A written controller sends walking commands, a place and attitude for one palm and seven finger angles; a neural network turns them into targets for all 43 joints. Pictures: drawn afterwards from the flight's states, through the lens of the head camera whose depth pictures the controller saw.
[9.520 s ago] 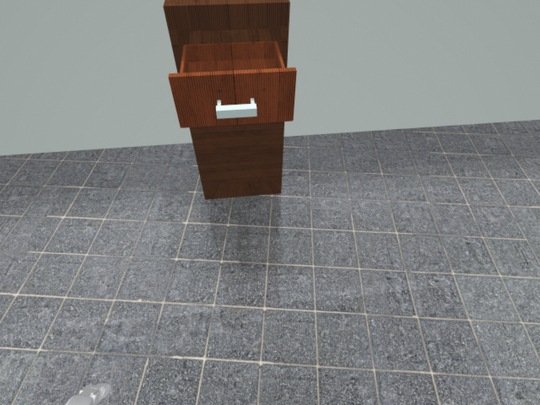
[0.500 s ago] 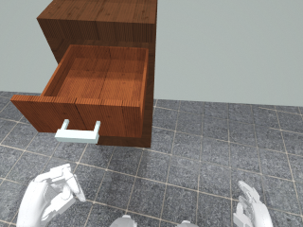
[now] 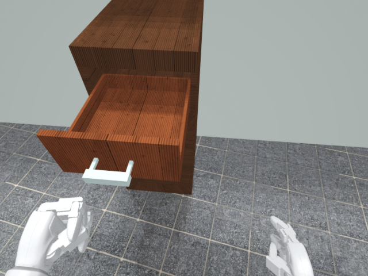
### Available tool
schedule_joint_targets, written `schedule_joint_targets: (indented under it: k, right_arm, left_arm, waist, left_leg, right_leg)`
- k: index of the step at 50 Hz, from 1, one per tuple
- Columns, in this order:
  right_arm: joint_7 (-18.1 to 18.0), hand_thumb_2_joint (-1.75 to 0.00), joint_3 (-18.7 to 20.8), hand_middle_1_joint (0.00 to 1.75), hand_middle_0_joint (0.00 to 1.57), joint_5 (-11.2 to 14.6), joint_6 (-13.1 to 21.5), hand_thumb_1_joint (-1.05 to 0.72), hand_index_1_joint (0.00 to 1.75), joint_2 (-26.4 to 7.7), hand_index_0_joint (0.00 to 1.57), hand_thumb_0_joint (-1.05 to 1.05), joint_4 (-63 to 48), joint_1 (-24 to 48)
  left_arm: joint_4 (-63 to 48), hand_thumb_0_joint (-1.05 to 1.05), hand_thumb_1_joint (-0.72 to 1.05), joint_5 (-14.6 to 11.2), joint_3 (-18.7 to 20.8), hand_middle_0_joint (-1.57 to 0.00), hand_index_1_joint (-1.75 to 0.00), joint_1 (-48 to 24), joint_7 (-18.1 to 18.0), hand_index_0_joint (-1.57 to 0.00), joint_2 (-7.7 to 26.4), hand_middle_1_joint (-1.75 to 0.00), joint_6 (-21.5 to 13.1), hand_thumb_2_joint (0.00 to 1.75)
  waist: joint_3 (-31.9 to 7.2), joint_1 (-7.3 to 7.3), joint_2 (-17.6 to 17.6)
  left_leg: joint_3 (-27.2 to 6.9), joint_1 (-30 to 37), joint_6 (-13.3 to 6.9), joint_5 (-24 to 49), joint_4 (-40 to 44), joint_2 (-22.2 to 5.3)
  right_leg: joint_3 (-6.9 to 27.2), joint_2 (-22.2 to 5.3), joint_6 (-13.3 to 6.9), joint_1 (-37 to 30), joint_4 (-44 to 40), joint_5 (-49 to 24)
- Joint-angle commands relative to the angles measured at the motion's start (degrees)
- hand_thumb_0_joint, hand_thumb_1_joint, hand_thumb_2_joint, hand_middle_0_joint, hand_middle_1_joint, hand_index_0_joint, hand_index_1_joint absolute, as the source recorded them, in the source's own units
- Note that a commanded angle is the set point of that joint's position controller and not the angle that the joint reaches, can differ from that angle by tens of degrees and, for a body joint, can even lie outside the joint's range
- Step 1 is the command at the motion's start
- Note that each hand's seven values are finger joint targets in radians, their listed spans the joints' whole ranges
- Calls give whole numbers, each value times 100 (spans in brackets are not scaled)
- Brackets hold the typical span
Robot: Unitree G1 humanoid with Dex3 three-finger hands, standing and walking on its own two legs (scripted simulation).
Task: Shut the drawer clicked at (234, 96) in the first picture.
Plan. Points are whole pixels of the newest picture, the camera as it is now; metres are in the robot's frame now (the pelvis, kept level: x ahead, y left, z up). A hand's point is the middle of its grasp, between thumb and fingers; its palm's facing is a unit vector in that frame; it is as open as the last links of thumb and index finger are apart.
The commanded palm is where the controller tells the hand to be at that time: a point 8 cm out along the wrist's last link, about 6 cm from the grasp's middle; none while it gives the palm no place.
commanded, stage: raise the hand and make a fist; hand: left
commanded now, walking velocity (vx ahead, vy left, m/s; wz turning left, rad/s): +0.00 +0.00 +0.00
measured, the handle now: (110, 170) +0.35 +0.23 +0.00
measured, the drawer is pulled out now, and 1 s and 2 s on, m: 0.30 0.30 0.30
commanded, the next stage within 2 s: bring the fist close to the handle in 0.32 s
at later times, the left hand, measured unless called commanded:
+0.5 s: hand (88, 242) +0.16 +0.18 +0.09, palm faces +0.04 -0.99 -0.11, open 3.3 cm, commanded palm +0.13 +0.24 +0.10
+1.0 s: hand (101, 221) +0.21 +0.19 +0.04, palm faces +0.00 -1.00 -0.06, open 3.3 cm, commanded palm +0.18 +0.25 +0.05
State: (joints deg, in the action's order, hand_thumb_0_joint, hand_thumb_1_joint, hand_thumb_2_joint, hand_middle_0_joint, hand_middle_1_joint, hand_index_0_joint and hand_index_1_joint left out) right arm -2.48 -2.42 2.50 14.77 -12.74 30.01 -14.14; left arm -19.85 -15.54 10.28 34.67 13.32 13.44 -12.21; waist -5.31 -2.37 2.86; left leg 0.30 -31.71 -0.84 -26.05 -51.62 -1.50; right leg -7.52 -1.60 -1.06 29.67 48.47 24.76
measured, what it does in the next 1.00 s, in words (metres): stands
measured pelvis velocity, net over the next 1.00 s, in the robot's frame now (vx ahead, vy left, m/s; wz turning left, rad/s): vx -0.01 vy -0.01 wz -0.01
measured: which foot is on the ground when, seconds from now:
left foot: down 0.00-1.00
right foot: down 0.00-1.00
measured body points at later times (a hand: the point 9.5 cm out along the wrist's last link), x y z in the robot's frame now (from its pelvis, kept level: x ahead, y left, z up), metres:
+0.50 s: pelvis +0.00 -0.02 +0.00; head +0.01 -0.03 +0.45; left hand +0.15 +0.23 +0.10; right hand +0.19 -0.24 -0.06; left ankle +0.00 +0.11 -0.70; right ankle +0.00 -0.11 -0.70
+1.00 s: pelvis -0.01 -0.01 -0.01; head +0.05 -0.02 +0.44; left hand +0.20 +0.24 +0.05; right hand +0.16 -0.26 -0.09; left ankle +0.00 +0.11 -0.70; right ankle +0.00 -0.11 -0.70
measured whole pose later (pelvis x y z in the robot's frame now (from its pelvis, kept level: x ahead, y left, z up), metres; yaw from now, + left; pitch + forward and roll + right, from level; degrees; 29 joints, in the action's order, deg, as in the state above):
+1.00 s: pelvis -0.01 -0.01 -0.01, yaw -1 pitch +10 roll -1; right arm -3.1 0.1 1.6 14.8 -14.3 33.5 -14.4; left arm 0.2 -17.2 13.7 22.8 18.1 13.4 -19.9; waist -4.9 0.2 1.6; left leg 0.9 -38.7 -0.1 -26.3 -54.6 -2.0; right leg -6.7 -1.3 -2.0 37.8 53.0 25.7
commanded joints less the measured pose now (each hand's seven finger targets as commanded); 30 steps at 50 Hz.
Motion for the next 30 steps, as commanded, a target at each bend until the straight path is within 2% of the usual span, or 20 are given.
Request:
schedule_joint_targets:
  k: [1,2,4,6,8,9,10,11,13,15,16,18,20,21,25,26,27,29,30]
  right_arm:
    - [-102,-90,348,30,20,67,401,-90,30,-685,20,0,-922,476]
    - [-103,-90,348,30,20,60,423,-90,30,-679,20,0,-948,484]
    - [-112,-90,361,30,20,46,424,-90,30,-661,20,0,-910,533]
    - [-106,-90,396,30,20,54,412,-90,30,-597,20,0,-946,495]
    - [-85,-90,393,30,20,58,420,-90,30,-565,20,0,-930,523]
    - [-77,-90,389,30,20,50,415,-90,30,-551,20,0,-899,574]
    - [-70,-90,387,30,20,57,419,-90,30,-550,20,0,-878,554]
    - [-72,-90,407,30,20,69,422,-90,30,-559,20,0,-863,530]
    - [-72,-90,403,30,20,79,464,-90,30,-591,20,0,-837,544]
    - [-79,-90,405,30,20,84,492,-90,30,-615,20,0,-812,553]
    - [-97,-90,427,30,20,92,504,-90,30,-628,20,0,-797,539]
    - [-121,-90,430,30,20,106,542,-90,30,-648,20,0,-810,555]
    - [-141,-90,412,30,20,102,565,-90,30,-655,20,0,-776,544]
    - [-154,-90,417,30,20,103,577,-90,30,-645,20,0,-761,527]
    - [-199,-90,393,30,20,65,550,-90,30,-692,20,0,-636,491]
    - [-215,-90,406,30,20,62,533,-90,30,-707,20,0,-595,475]
    - [-220,-90,400,30,20,50,540,-90,30,-709,20,0,-619,480]
    - [-218,-90,410,30,20,42,521,-90,30,-728,20,0,-585,502]
    - [-207,-90,397,30,20,34,508,-90,30,-729,20,0,-601,454]
  left_arm:
    - [-912,0,90,-76,199,-140,-160,-106,63,-140,488,-160,-249,90]
    - [-989,0,90,-60,166,-140,-160,-68,70,-140,468,-160,-233,90]
    - [-958,0,90,-36,443,-140,-160,-71,-15,-140,711,-160,-213,90]
    - [-1046,0,90,-45,610,-140,-160,165,-62,-140,758,-160,-283,90]
    - [-1201,0,90,-90,653,-140,-160,198,-115,-140,733,-160,-407,90]
    - [-1127,0,90,-102,707,-140,-160,264,-149,-140,752,-160,-431,90]
    - [-1091,0,90,-146,660,-140,-160,271,-141,-140,658,-160,-474,90]
    - [-1056,0,90,-169,746,-140,-160,288,-123,-140,730,-160,-517,90]
    - [-954,0,90,-201,603,-140,-160,282,-35,-140,634,-160,-578,90]
    - [-799,0,90,-233,473,-140,-160,313,70,-140,533,-160,-580,90]
    - [-754,0,90,-277,642,-140,-160,305,118,-140,661,-160,-584,90]
    - [-746,0,90,-262,627,-140,-160,291,221,-140,705,-160,-607,90]
    - [-787,0,90,-272,602,-140,-160,70,257,-140,723,-160,-632,90]
    - [-785,0,90,-280,698,-140,-160,33,257,-140,798,-160,-651,90]
    - [-340,0,90,-290,603,-140,-160,-506,247,-140,674,-160,-770,90]
    - [-186,0,90,-292,762,-140,-160,-645,242,-140,815,-160,-812,90]
    - [-161,0,90,-305,694,-140,-160,-682,277,-140,735,-160,-854,90]
    - [5,0,90,-255,793,-140,-160,-744,293,-140,859,-160,-875,90]
    - [36,0,90,-252,698,-140,-160,-852,328,-140,769,-160,-888,90]
  waist:
    - [-422,157,-163]
    - [-499,129,-80]
    - [-556,67,-197]
    - [-717,-17,-216]
    - [-722,-43,-13]
    - [-643,-65,-49]
    - [-574,-30,23]
    - [-566,-20,4]
    - [-435,48,5]
    - [-318,109,-127]
    - [-388,85,-298]
    - [-392,87,-256]
    - [-377,132,-130]
    - [-401,124,-171]
    - [-69,267,-331]
    - [-69,271,-399]
    - [-151,256,-386]
    - [-313,223,-228]
    - [-435,251,-220]
  left_leg:
    - [-289,391,-25,1183,992,120]
    - [-282,450,-27,1251,1012,127]
    - [-262,400,-32,1297,1017,130]
    - [-204,475,-30,1512,1013,142]
    - [-160,498,-5,1622,1015,158]
    - [-160,450,-13,1637,1006,149]
    - [-142,463,-6,1650,996,154]
    - [-132,441,-2,1615,977,154]
    - [-130,413,-8,1520,949,159]
    - [-125,353,-23,1433,919,162]
    - [-141,304,-24,1417,904,165]
    - [-132,290,-34,1332,887,172]
    - [-137,366,-52,1322,886,177]
    - [-147,375,-48,1319,890,169]
    - [-157,150,-50,954,786,190]
    - [-156,72,-39,842,750,190]
    - [-146,67,-47,853,720,205]
    - [-120,40,-56,915,660,204]
    - [-124,67,-59,953,672,216]
  right_leg:
    - [250,180,19,-253,-837,-941]
    - [246,170,13,-295,-826,-1002]
    - [293,162,6,-439,-863,-1022]
    - [314,150,5,-575,-845,-1263]
    - [295,142,-7,-631,-807,-1399]
    - [310,159,-19,-651,-827,-1419]
    - [309,156,-14,-617,-831,-1464]
    - [319,161,-6,-591,-844,-1442]
    - [356,161,7,-487,-893,-1372]
    - [413,151,28,-443,-965,-1315]
    - [475,138,38,-501,-1010,-1285]
    - [556,114,43,-485,-1077,-1121]
    - [584,112,39,-447,-1105,-1085]
    - [573,116,40,-455,-1103,-1067]
    - [661,109,66,-132,-1185,-484]
    - [713,92,72,-96,-1225,-245]
    - [751,70,75,-112,-1217,-221]
    - [796,52,64,-173,-1181,-259]
    - [757,38,67,-200,-1122,-339]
